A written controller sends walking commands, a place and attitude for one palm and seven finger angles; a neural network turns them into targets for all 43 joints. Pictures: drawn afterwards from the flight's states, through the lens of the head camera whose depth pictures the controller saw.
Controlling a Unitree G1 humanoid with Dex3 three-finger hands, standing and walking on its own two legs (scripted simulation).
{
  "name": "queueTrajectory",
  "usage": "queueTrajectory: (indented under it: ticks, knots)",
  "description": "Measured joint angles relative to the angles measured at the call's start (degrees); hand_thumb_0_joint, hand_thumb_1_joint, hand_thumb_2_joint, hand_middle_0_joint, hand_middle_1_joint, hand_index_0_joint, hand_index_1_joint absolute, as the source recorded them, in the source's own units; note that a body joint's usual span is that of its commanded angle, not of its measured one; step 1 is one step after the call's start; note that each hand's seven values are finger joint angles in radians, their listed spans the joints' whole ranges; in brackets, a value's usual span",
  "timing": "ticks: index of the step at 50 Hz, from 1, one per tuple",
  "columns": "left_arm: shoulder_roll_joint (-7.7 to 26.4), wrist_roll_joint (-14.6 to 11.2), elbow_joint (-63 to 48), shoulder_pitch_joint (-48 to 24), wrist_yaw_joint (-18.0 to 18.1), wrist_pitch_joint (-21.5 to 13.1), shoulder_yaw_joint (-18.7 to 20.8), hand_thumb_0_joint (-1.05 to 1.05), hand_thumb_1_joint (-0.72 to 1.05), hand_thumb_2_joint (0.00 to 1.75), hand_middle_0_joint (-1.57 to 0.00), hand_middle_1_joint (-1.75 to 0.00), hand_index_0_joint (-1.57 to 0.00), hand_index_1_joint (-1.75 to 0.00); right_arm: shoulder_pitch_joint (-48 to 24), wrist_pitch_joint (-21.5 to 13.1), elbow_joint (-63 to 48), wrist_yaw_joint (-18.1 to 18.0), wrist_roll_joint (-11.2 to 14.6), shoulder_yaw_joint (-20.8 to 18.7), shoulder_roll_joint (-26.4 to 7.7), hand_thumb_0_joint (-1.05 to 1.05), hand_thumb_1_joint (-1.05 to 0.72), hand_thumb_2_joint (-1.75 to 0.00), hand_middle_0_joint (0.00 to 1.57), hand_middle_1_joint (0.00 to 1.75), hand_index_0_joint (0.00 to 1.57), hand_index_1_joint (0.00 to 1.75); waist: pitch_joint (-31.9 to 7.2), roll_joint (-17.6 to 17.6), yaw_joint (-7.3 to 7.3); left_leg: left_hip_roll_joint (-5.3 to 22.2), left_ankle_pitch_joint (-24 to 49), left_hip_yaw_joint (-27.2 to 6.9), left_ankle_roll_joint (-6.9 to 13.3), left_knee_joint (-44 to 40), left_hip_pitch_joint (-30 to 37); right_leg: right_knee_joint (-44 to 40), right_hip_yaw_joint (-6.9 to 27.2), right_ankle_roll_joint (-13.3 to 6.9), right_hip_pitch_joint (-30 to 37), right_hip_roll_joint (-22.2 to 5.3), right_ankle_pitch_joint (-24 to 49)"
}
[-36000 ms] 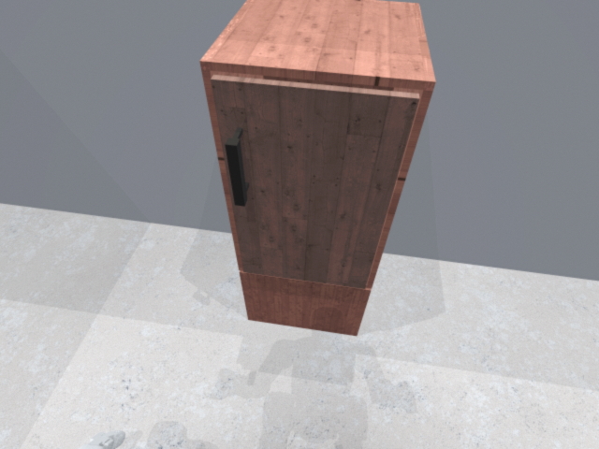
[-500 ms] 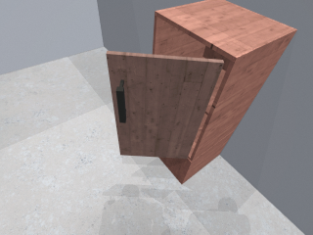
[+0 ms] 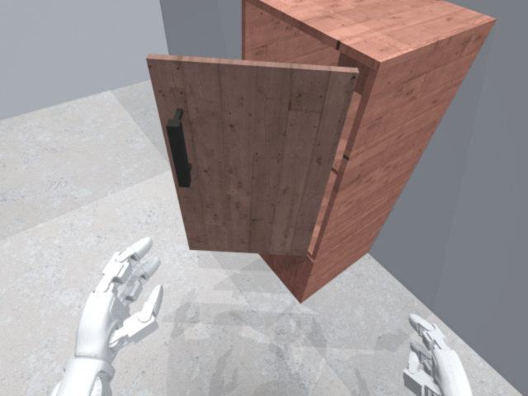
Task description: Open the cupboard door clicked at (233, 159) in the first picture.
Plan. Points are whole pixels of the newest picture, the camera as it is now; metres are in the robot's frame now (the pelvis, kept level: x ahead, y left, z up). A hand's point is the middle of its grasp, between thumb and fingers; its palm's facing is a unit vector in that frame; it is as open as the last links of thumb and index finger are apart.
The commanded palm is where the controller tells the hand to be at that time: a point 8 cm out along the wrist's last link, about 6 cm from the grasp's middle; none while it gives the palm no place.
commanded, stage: raise the hand with hooked fingers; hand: left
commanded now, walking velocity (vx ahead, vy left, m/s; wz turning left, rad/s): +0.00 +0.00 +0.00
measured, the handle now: (182, 149) +0.56 +0.17 +0.05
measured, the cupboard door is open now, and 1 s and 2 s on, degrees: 51 51 51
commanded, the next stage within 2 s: move the hooked fingers beside the handle in 1.74 s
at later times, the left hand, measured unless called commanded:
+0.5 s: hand (118, 308) +0.24 +0.21 +0.03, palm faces -0.05 -1.00 -0.04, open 11.2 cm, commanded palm +0.20 +0.27 +0.03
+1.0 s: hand (60, 281) +0.27 +0.29 +0.06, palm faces +0.00 -1.00 -0.06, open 13.7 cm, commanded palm +0.24 +0.34 +0.06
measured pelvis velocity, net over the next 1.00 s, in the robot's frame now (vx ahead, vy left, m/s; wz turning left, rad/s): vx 0.01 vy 0.03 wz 0.02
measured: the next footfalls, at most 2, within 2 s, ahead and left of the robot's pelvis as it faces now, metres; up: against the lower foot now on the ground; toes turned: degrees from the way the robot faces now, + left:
none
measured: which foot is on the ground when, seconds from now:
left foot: down 0.00-1.00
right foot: down 0.00-1.00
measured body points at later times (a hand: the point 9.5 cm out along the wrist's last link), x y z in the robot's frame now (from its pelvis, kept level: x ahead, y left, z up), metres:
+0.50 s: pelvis +0.01 -0.03 -0.02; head +0.09 -0.03 +0.43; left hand +0.24 +0.26 +0.03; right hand +0.16 -0.26 -0.12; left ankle +0.01 +0.08 -0.69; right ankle +0.02 -0.08 -0.69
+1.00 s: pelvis +0.01 +0.03 +0.00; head +0.07 +0.04 +0.44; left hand +0.27 +0.34 +0.06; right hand +0.19 -0.21 -0.07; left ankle +0.01 +0.08 -0.69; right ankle +0.02 -0.07 -0.69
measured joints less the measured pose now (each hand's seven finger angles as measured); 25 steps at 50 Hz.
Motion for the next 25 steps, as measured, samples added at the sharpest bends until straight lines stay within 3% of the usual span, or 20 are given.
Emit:
queueTrajectory:
  ticks: [2,4,7,9,11,14,16,20,22,25]
  knots:
    - [1.5,0.2,0.5,2.4,-4.2,-2.1,1.8,0.01,0.65,0.78,-0.22,-0.47,-0.22,-0.47,-1.5,1.0,-3.8,0.5,0.1,-0.6,0.1,0.02,-0.9,-0.9,0.2,0.29,0.2,0.3,0.0,-1.4,0.52,0.9,-1.8,-0.2,-0.1,3.8,-3.2,3.3,-0.4,-0.9,-3.1,0.7,-1.5]
    - [3.2,-0.3,-0.5,5.8,-5.9,-1.2,3.4,0.01,0.6,0.76,-0.23,-0.5,-0.23,-0.5,-2.4,2.2,-6.8,0.5,0.3,-1.0,-0.1,0.02,-0.9,-0.9,0.2,0.29,0.19,0.3,0.4,-2.1,1.47,1.5,-3.1,-0.7,-1.2,6.5,-5.4,5.6,-1.2,-1.7,-5.1,1.2,-2.7]
    - [4.5,-2.3,-3.4,10.4,-5.6,0.2,6.2,0.01,0.52,0.73,-0.23,-0.55,-0.24,-0.55,-3.0,3.0,-8.9,-0.1,0.3,-1.3,-0.3,0.01,-0.9,-0.9,0.2,0.29,0.19,0.3,0.9,-1.4,3.29,2.1,-4.5,-2.5,-1.7,9.2,-7.8,6.9,-3.0,-2.1,-6.5,1.7,-3.8]
    - [4.9,-3.8,-6.0,12.1,-5.0,-1.1,8.1,0.01,0.47,0.71,-0.24,-0.58,-0.24,-0.58,-3.1,2.8,-8.5,-0.7,0.3,-1.0,-0.1,0.01,-0.9,-0.9,0.2,0.29,0.19,0.3,1.0,-0.3,4.42,2.3,-5.0,-4.0,-2.2,10.4,-9.0,6.9,-4.5,-2.2,-6.9,1.9,-4.1]
    - [5.0,-5.5,-7.9,11.7,-5.8,-3.8,9.3,0.01,0.42,0.69,-0.24,-0.61,-0.24,-0.61,-3.3,2.2,-7.1,-1.4,0.3,0.0,0.1,0.01,-0.9,-0.9,0.2,0.29,0.19,0.3,1.1,1.1,5.29,2.3,-5.2,-5.4,-2.5,11.5,-10.4,7.0,-5.9,-2.1,-7.5,2.0,-4.3]
    - [5.6,-7.2,-7.9,6.6,-10.2,-6.8,9.4,0.01,0.35,0.66,-0.24,-0.65,-0.24,-0.65,-3.9,1.2,-4.3,-2.0,0.6,2.1,0.6,0.01,-0.9,-0.9,0.2,0.29,0.19,0.3,1.5,2.9,6.03,2.3,-5.4,-6.6,-2.7,13.1,-12.8,7.8,-7.1,-1.8,-9.2,2.0,-4.5]
    - [6.7,-7.5,-5.6,1.7,-14.1,-5.7,9.1,0.01,0.31,0.64,-0.24,-0.68,-0.24,-0.68,-4.1,1.1,-2.8,-2.4,1.1,3.5,1.5,0.01,-0.9,-0.9,0.2,0.3,0.2,0.3,2.0,3.5,5.94,2.4,-5.3,-6.7,-2.9,13.5,-14.0,8.3,-7.2,-1.7,-10.5,2.0,-4.5]
    - [9.3,-7.9,-0.6,-5.0,-19.2,3.8,9.6,0.0,0.21,0.6,-0.25,-0.74,-0.25,-0.74,-2.9,2.4,-1.9,-2.6,1.8,5.3,3.2,0.01,-0.9,-0.9,0.2,0.3,0.2,0.3,3.5,3.9,3.98,2.5,-4.3,-5.4,-2.9,11.9,-13.7,7.5,-5.9,-1.7,-10.9,2.0,-3.5]
    - [9.9,-8.6,-0.1,-5.2,-18.9,7.6,10.8,0.0,0.17,0.58,-0.25,-0.77,-0.26,-0.77,-1.2,3.1,-2.2,-2.5,1.9,5.3,3.6,0.02,-0.9,-0.9,0.21,0.3,0.2,0.3,3.9,3.8,2.83,2.6,-3.6,-4.4,-2.7,9.8,-12.1,6.1,-4.8,-1.3,-9.9,2.1,-2.7]
    - [9.1,-9.9,-2.0,-2.9,-15.5,8.3,13.3,0.0,0.1,0.55,-0.26,-0.82,-0.26,-0.82,2.0,3.2,-2.2,-2.3,1.8,4.3,3.4,0.02,-0.9,-0.9,0.21,0.3,0.2,0.3,3.4,3.5,1.75,2.6,-2.6,-3.0,-2.3,6.4,-9.5,3.5,-3.2,-0.6,-8.1,2.3,-1.6]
